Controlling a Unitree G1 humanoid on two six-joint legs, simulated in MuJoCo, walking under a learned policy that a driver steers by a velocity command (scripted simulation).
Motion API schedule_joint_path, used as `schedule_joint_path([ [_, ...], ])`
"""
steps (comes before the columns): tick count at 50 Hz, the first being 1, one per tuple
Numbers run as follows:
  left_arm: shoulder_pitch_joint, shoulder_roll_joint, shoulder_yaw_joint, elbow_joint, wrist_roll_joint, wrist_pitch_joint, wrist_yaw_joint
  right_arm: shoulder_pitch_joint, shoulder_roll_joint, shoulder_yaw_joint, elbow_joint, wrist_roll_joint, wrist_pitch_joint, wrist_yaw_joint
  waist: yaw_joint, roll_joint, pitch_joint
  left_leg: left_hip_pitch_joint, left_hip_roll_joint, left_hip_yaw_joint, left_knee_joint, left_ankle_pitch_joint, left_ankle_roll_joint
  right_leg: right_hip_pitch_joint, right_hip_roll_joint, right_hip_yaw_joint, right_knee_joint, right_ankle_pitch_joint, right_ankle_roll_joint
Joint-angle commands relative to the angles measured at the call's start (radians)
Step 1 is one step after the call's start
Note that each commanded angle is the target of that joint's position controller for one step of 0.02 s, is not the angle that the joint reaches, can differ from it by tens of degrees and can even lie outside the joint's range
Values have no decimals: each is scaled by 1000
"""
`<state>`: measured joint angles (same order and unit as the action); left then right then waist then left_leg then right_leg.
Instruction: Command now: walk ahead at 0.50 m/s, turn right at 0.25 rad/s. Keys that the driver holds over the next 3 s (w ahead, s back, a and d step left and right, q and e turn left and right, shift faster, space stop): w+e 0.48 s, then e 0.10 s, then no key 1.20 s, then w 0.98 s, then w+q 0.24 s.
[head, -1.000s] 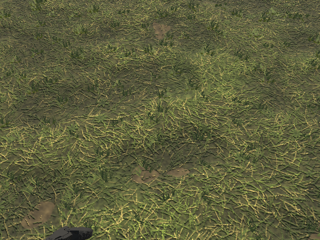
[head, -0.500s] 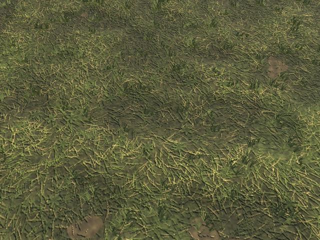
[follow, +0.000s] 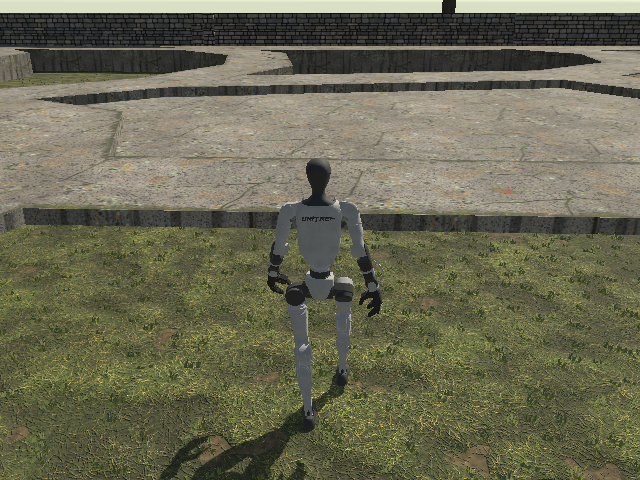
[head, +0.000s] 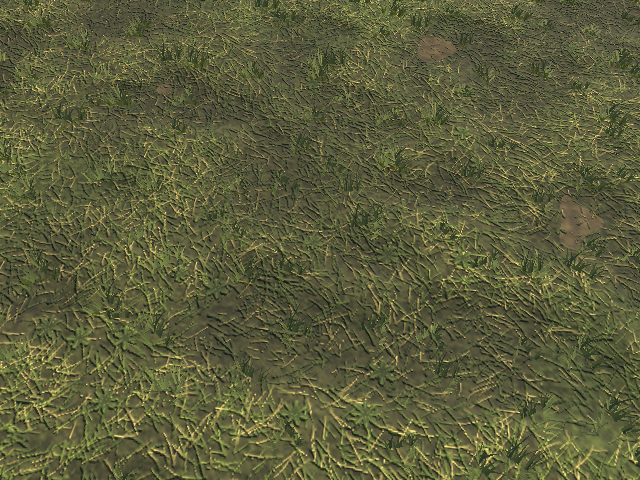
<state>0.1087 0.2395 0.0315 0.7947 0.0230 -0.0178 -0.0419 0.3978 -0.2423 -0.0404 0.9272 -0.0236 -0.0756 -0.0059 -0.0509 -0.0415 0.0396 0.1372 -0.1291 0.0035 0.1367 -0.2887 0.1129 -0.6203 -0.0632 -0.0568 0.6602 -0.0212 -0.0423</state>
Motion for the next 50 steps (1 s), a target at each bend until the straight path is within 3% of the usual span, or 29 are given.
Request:
schedule_joint_path([
  [1, -96, 74, 13, -90, -2, -23, -1, 33, -141, -22, -13, -9, -10, -19, 10, 103, 45, 10, 321, 5, 90, 907, 25, 40, 67, -36, -70, -72, -55],
  [3, 46, 101, 27, -48, 1, -26, 11, 12, -165, -24, -9, -16, -8, -27, 74, 133, -39, 39, 327, 38, 295, 1212, 5, 196, 135, -71, -81, -166, -97],
  [4, 181, 121, 39, -6, 5, -32, 17, -1, -178, -27, -12, -16, -1, -28, 132, 131, -107, 11, 317, 54, 479, 1207, -1, 336, 159, -68, -136, -166, -122],
  [5, 336, 161, 57, 34, 22, -38, 25, -34, -183, -25, -33, -6, -3, -28, 214, 96, -182, -167, 295, 82, 731, 990, -16, 576, 81, 46, -184, -142, -173],
  [6, 414, 296, 98, 36, 32, -32, 35, 10, -113, -10, -88, 25, -12, -13, 189, -128, -290, -546, 118, 130, 1170, 374, -72, 870, -205, 524, -207, -139, -334],
  [7, 340, 263, 90, 40, -12, -24, 22, -12, -140, -17, -99, -1, -21, -5, 141, -105, -318, -739, 31, -34, 1313, -187, -65, 905, -278, 820, -337, -46, -389],
  [8, 259, 240, 87, 30, -29, -20, 19, -71, -133, -12, -121, -9, -27, 3, 109, -36, -174, -811, 112, -98, 1295, -110, -58, 779, -250, 673, -354, -128, -361],
  [9, 211, 178, 73, 20, -23, -17, 19, -105, -137, -9, -132, -4, -36, 8, 92, 40, -80, -805, 155, -82, 1225, -47, -63, 643, -218, 572, -392, -117, -326],
  [11, 172, 128, 55, 25, -22, -22, 28, -110, -121, -6, -144, -19, -14, 11, 31, 64, 4, -724, 203, -70, 1084, -28, -91, 453, -124, 435, -440, -11, -262],
  [13, 188, 147, 58, 30, -23, -38, 30, -94, -97, 2, -150, -30, 19, 16, 16, 28, -16, -676, 211, -45, 1008, -17, -123, 394, -77, 367, -456, 71, -255],
  [15, 214, 176, 66, 35, -25, -45, 30, -144, -90, 6, -177, -29, 31, 19, 22, 14, -12, -695, 217, -21, 915, 39, -150, 371, -48, 333, -474, 91, -251],
  [20, 308, 186, 75, 42, -28, -37, 33, -347, -85, 15, -249, -18, 32, 25, 103, -15, -2, -764, 203, -7, 643, 241, -180, 462, -9, 338, -454, 113, -191],
  [24, 365, 193, 79, 40, -15, -30, 42, -453, -91, 22, -293, -8, 20, 28, 148, -23, -13, -774, 166, -12, 520, 258, -169, 576, -29, 385, -380, 216, -180],
  [27, 328, 206, 84, 21, -6, -22, 56, -392, -117, 17, -288, -6, 2, 16, 106, -37, -28, -624, 114, -29, 403, 199, -135, 581, -21, 403, -248, 425, -121],
  [28, 299, 212, 85, 10, -7, -24, 58, -314, -140, 9, -265, -6, -6, 8, 72, -44, -59, -515, 91, -30, 362, 189, -118, 564, -2, 409, -178, 490, -91],
  [29, 267, 217, 86, 2, -20, -30, 54, -213, -160, 2, -239, -10, -18, -2, 14, -25, -104, -365, 99, -29, 276, 280, -96, 530, 44, 388, -51, 508, -60],
  [30, 257, 177, 74, -22, -37, -41, 47, -77, -211, -11, -222, -25, -34, -14, -40, 32, -217, -127, 253, -134, 285, 412, -50, 418, 88, 350, 157, 308, -29],
  [31, 389, 67, 51, -47, -72, -40, 56, -27, -302, -31, -235, -38, -23, -20, 6, 263, -381, 160, 598, -460, 357, 884, 81, 171, 233, 198, 475, -475, 6],
  [32, 446, 156, 62, -31, -35, -25, 69, -36, -273, -39, -233, -1, 0, -13, 27, 262, -455, 117, 635, -618, 354, 986, 170, 115, 211, 167, 618, -622, 1],
  [33, 399, 174, 68, -4, -14, -11, 69, -94, -175, -16, -247, 6, 6, -8, 41, 136, -331, 0, 567, -492, 333, 945, 156, 96, 169, 189, 658, -544, 9],
  [34, 330, 158, 64, -9, -5, -4, 61, -141, -105, 4, -245, 7, 5, -6, 42, 93, -220, -100, 496, -355, 303, 917, 120, 78, 145, 176, 614, -496, 23],
  [35, 297, 138, 60, -15, -4, 5, 51, -166, -82, 13, -240, 5, 5, -7, 50, 121, -166, -163, 441, -273, 268, 878, 87, 80, 120, 175, 565, -467, 33],
  [36, 290, 122, 55, -19, 0, 22, 39, -188, -90, 12, -230, 9, 6, -10, 67, 169, -137, -231, 401, -218, 226, 824, 82, 109, 110, 166, 522, -444, 48],
  [37, 293, 116, 54, -14, 5, 33, 34, -170, -100, 10, -216, 7, 3, -7, 69, 175, -117, -285, 378, -175, 216, 887, 74, 157, 125, 156, 506, -417, 52],
  [39, 304, 102, 48, -13, -4, 44, 31, -171, -118, 4, -201, 5, -3, -3, 92, 170, -150, -312, 380, -138, 206, 913, 97, 200, 136, 152, 457, -391, 59],
  [41, 278, 89, 38, -15, 1, 51, 31, -191, -115, 7, -193, 0, -1, -1, 103, 168, -156, -347, 371, -103, 193, 851, 98, 233, 125, 134, 345, -366, 58],
  [46, 175, 75, 10, -20, -2, 66, 34, -169, -133, 2, -159, -1, 30, 6, 65, 218, -142, -420, 341, -85, 175, 492, 80, 389, 96, 60, 44, -304, 46],
  [49, 162, 75, -1, -10, 8, 52, 43, -159, -132, 3, -145, 7, 58, 4, 82, 146, -87, -520, 316, -113, 211, 153, 17, 530, 85, 63, -233, -193, 13],
  [50, 155, 104, -1, -16, 19, 41, 51, -140, -104, 10, -146, 3, 61, 4, 74, 68, -72, -565, 290, -107, 247, 68, -35, 569, -7, 181, -320, -163, -5],
])
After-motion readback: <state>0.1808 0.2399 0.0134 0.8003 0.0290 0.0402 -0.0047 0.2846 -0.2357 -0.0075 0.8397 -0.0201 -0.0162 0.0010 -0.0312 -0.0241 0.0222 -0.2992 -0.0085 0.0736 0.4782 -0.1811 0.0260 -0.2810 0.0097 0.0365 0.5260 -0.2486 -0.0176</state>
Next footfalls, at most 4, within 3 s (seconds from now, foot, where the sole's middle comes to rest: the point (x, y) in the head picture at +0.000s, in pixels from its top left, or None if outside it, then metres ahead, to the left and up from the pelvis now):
0.10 right None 0.22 -0.09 -0.77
0.60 left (305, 443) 0.55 0.02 -0.77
1.00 right None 0.43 -0.17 -0.77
2.50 right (429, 328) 0.81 -0.29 -0.77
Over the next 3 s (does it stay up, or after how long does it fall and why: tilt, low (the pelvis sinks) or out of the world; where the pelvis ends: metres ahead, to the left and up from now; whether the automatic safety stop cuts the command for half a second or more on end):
stays up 0.94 -0.27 0.00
